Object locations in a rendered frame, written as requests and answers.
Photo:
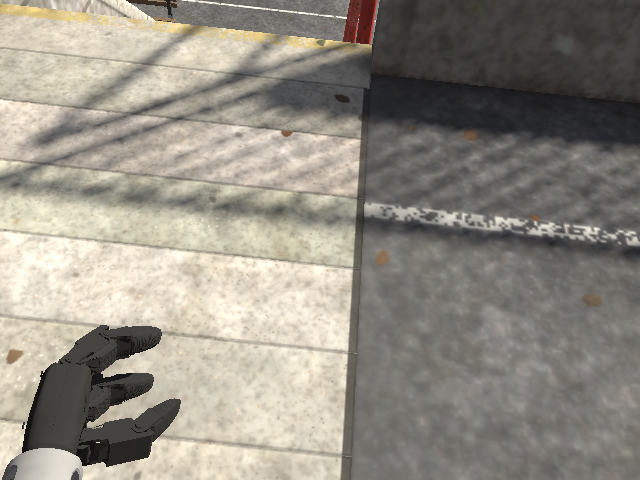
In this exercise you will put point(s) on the left robot hand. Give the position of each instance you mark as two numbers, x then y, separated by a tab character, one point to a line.
73	392

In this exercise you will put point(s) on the robot left forearm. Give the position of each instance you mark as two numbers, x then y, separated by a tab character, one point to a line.
44	464

